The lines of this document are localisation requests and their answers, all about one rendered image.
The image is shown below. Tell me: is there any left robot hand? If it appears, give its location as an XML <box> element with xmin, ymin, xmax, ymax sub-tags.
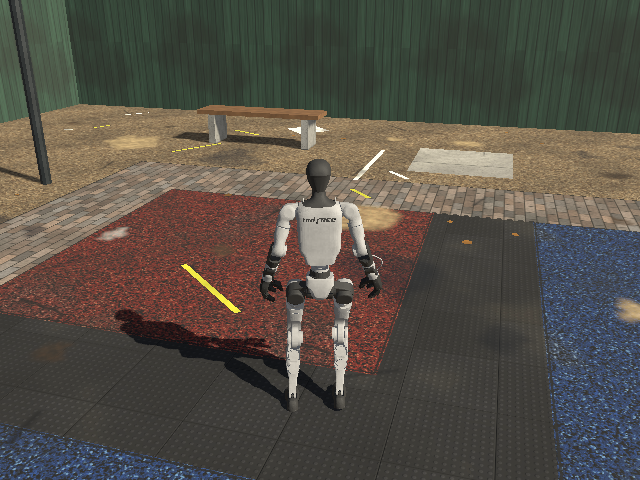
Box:
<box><xmin>260</xmin><ymin>279</ymin><xmax>283</xmax><ymax>302</ymax></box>

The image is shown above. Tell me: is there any robot thigh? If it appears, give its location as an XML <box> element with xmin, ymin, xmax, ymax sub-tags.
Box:
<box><xmin>332</xmin><ymin>278</ymin><xmax>354</xmax><ymax>344</ymax></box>
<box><xmin>286</xmin><ymin>279</ymin><xmax>306</xmax><ymax>348</ymax></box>

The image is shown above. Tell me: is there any robot right forearm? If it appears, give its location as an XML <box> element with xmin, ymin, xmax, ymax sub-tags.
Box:
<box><xmin>358</xmin><ymin>241</ymin><xmax>379</xmax><ymax>280</ymax></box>

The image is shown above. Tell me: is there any robot left thigh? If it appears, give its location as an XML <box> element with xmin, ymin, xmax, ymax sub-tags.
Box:
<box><xmin>286</xmin><ymin>279</ymin><xmax>306</xmax><ymax>348</ymax></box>

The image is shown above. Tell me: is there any robot left forearm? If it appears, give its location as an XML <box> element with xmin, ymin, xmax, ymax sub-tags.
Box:
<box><xmin>262</xmin><ymin>242</ymin><xmax>281</xmax><ymax>282</ymax></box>

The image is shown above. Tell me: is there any right robot hand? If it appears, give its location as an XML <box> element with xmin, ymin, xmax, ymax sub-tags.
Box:
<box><xmin>359</xmin><ymin>275</ymin><xmax>382</xmax><ymax>298</ymax></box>

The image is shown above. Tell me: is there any left robot upper arm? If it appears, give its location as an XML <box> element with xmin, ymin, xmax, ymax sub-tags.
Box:
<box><xmin>271</xmin><ymin>202</ymin><xmax>298</xmax><ymax>258</ymax></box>

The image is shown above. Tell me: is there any right robot upper arm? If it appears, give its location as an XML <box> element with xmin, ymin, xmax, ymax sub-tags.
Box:
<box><xmin>340</xmin><ymin>202</ymin><xmax>368</xmax><ymax>257</ymax></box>

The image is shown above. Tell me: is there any robot right thigh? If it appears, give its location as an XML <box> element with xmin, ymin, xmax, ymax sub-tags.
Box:
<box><xmin>332</xmin><ymin>278</ymin><xmax>354</xmax><ymax>344</ymax></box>

